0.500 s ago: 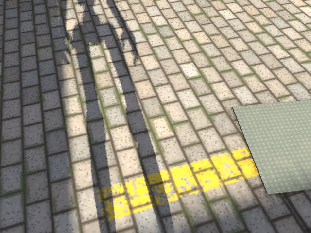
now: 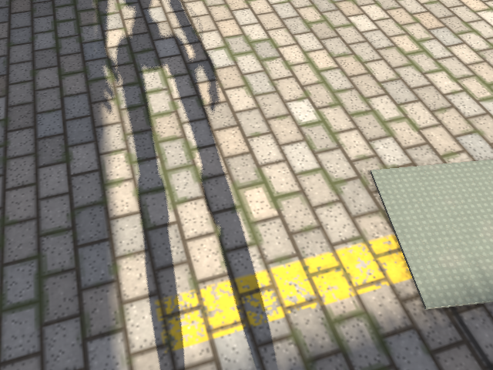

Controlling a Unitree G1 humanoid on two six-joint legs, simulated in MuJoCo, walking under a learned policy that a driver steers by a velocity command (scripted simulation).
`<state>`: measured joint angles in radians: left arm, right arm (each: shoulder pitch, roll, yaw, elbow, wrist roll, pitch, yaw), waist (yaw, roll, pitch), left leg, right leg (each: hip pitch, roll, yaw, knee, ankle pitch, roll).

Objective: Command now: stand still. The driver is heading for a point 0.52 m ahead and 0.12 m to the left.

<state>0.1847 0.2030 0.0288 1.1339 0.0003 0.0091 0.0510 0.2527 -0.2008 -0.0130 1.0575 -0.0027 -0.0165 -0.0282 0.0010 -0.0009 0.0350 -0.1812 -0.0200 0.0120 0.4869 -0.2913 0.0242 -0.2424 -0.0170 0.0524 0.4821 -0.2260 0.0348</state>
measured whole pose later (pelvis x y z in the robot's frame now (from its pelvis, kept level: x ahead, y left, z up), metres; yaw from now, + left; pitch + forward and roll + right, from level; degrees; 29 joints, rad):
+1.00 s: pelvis +0.28 -0.07 -0.02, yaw +14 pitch +2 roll -1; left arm 0.50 0.16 0.02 1.07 0.03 -0.13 0.02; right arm 0.04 -0.23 -0.05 0.80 -0.02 -0.01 0.08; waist 0.04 0.02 0.01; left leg -0.79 0.05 0.14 0.90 -0.02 0.15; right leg 0.23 0.02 -0.32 0.14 -0.40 0.02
